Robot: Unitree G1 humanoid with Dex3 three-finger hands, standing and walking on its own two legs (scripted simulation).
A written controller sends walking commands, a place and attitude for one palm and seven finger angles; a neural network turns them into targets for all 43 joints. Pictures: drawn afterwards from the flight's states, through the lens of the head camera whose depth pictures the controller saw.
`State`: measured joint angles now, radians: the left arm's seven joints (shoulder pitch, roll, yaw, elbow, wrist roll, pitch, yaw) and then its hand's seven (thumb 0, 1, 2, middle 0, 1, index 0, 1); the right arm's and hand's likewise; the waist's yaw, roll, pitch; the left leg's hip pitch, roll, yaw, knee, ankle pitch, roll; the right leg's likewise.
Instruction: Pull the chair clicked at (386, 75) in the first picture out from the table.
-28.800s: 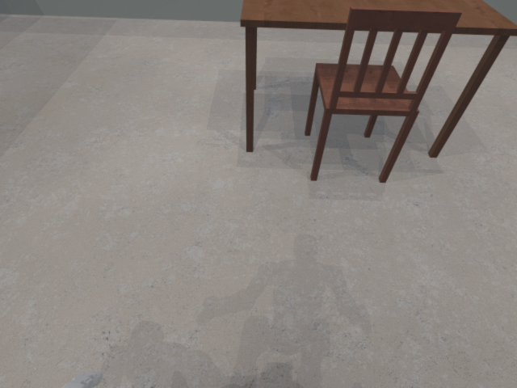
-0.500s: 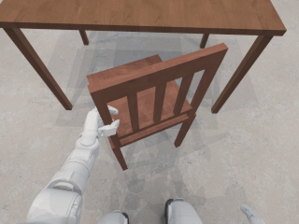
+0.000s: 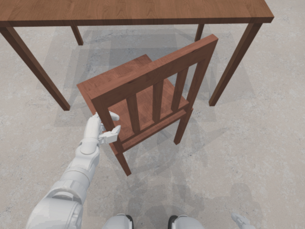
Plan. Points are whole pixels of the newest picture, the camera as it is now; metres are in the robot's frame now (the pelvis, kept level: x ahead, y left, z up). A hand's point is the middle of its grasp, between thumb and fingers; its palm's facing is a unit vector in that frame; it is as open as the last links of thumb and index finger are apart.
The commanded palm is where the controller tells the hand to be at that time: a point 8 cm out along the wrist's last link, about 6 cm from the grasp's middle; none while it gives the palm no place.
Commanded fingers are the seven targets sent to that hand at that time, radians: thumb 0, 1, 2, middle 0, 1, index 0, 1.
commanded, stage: step backward, pulling the chair out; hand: left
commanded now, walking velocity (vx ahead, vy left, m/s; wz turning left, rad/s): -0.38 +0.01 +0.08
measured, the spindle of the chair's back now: (157, 102) +0.50 +0.00 -0.09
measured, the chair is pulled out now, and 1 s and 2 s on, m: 0.20 0.39 0.52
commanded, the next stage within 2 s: stop walking, hand still on the chair in 1.42 s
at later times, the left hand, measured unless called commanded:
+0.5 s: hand (116, 165) +0.27 +0.11 -0.06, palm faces -0.06 -0.97 -0.25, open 6.1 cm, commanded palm +0.26 +0.16 -0.05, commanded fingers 0.00 0.90 0.90 -0.50 -1.45 -0.50 -1.45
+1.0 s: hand (112, 209) +0.17 +0.11 -0.06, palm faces -0.08 -0.96 -0.26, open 6.3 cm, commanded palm +0.16 +0.16 -0.05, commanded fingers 0.00 0.90 0.90 -0.50 -1.45 -0.50 -1.45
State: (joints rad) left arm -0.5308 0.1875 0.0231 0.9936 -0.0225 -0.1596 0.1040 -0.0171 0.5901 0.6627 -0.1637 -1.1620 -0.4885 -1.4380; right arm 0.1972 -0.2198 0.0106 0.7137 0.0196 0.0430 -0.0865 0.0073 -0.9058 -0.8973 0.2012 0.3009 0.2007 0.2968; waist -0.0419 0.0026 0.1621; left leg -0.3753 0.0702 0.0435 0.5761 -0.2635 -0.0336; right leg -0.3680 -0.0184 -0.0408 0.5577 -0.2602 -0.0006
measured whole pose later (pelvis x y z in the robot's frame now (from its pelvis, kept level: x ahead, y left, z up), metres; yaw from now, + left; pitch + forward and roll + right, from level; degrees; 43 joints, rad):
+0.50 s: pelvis -0.10 -0.01 +0.00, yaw +0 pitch +2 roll -1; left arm -0.52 0.20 0.01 1.00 -0.02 -0.15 0.10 0.01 0.62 0.73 -0.13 -1.15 -0.41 -1.35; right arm 0.17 -0.21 0.02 0.70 0.04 0.04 -0.09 0.01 -0.91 -0.90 0.20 0.30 0.20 0.30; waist -0.08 0.04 0.19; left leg -0.39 0.08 -0.01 0.60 -0.24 -0.05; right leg -0.37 0.01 -0.06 0.52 -0.18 -0.02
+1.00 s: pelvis -0.20 -0.01 +0.00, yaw +3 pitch +2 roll +0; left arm -0.55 0.17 -0.03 1.02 -0.01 -0.11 0.11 0.03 0.64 0.75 -0.10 -1.17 -0.36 -1.32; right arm 0.19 -0.25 0.02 0.72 0.05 0.02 -0.12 0.01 -0.91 -0.90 0.20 0.30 0.20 0.30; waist -0.11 0.04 0.15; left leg -0.35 0.02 -0.03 0.63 -0.39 -0.03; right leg -0.44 -0.03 -0.08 0.49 -0.09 -0.01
